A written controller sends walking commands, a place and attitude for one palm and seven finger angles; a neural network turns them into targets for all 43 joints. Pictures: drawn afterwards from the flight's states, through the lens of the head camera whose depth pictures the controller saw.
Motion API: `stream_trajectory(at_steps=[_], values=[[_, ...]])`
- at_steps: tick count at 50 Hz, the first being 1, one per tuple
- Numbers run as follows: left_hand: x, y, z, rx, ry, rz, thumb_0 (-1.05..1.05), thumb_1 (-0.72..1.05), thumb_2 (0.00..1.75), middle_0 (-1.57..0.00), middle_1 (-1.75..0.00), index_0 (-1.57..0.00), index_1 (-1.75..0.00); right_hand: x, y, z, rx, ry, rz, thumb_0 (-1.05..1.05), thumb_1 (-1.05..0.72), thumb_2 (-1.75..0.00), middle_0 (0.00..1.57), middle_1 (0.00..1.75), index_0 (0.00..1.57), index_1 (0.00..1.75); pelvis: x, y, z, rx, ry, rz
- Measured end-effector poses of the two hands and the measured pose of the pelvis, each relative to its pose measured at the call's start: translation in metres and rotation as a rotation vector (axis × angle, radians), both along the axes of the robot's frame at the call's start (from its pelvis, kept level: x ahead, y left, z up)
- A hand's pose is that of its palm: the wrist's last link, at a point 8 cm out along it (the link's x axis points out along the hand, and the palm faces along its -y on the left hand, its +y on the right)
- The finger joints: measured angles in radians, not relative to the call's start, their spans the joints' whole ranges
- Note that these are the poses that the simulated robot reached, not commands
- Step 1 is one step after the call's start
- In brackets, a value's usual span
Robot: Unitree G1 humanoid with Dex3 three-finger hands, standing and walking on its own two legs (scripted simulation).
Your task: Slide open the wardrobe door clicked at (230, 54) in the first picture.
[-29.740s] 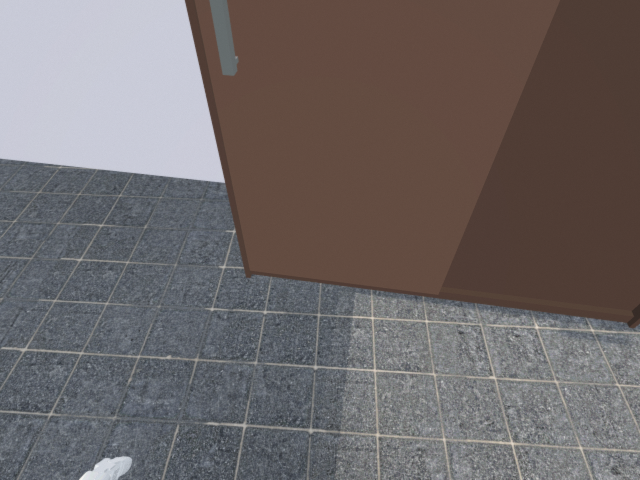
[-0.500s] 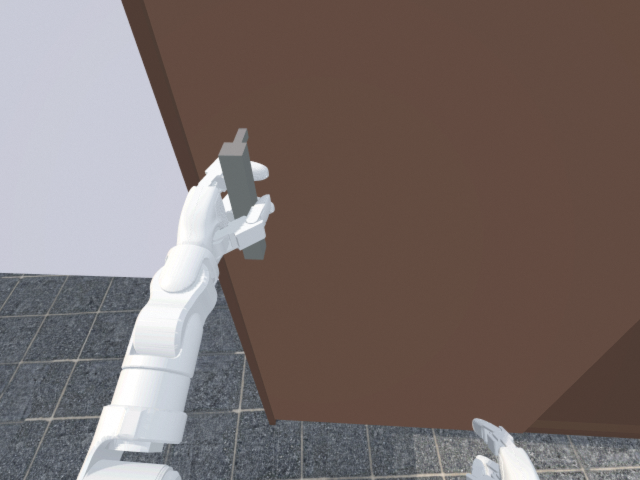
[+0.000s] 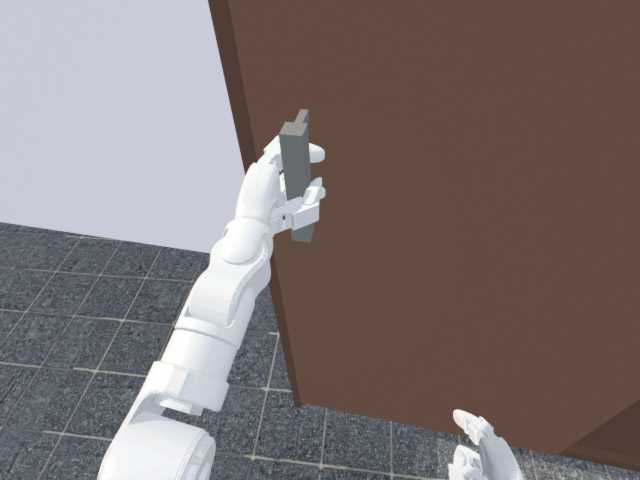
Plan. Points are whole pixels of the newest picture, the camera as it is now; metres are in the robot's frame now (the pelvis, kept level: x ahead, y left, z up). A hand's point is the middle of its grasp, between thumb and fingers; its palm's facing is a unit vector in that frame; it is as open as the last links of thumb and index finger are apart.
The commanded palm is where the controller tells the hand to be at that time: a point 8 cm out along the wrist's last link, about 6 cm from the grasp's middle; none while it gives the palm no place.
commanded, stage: tug the door sideways, standing still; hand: left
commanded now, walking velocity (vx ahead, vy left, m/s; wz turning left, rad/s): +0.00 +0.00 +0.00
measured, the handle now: (302, 178) +0.44 +0.06 +0.17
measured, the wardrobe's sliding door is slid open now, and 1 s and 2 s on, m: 0.00 0.02 0.25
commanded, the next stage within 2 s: step sideways, sliding the door along in 0.42 s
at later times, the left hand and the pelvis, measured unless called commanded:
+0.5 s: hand (319, 206) +0.38 +0.04 +0.17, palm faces -0.09 -0.99 -0.07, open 6.3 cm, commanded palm +0.36 +0.04 +0.17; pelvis -0.03 +0.00 +0.00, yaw +0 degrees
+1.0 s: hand (329, 205) +0.40 +0.03 +0.16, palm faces +0.10 -0.99 -0.07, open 6.2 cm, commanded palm +0.37 +0.01 +0.17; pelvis -0.02 -0.09 -0.02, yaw +0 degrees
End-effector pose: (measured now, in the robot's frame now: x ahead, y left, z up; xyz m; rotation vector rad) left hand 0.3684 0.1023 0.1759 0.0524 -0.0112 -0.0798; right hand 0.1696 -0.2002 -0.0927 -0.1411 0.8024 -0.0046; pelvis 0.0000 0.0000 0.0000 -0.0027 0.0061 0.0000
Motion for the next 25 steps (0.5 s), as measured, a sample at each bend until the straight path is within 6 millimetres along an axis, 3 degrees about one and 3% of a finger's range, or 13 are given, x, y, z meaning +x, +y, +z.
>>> stream_trajectory(at_steps=[14,25], values=[[-0.001,-0.004,-0.001,0.015,-0.014,-0.005,-0.02,0.72,0.79,-0.33,-1.4,-0.22,-1.4,-0.057,-0.007,-0.018,-0.015,0.089,-0.032,0.01,-0.91,-0.9,0.2,0.3,0.2,0.3,-0.021,0.007,-0.002,0.0,-0.002,0.002],[-0.002,-0.01,-0.001,0.017,-0.021,-0.008,-0.03,0.71,0.8,-0.35,-1.4,-0.23,-1.4,-0.066,-0.012,-0.019,-0.018,0.076,-0.035,0.01,-0.91,-0.9,0.19,0.3,0.2,0.3,-0.027,0.005,-0.003,0.002,-0.001,0.002]])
